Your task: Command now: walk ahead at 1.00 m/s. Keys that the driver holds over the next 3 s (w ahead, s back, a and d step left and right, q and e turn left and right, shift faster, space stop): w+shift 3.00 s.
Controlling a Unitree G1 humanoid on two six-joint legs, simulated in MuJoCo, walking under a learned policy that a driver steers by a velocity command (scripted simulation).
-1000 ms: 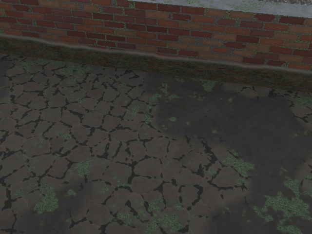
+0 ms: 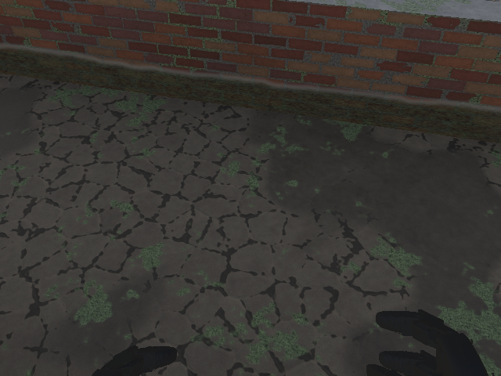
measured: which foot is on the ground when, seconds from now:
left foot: down 0.00-1.00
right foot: down 0.00-1.00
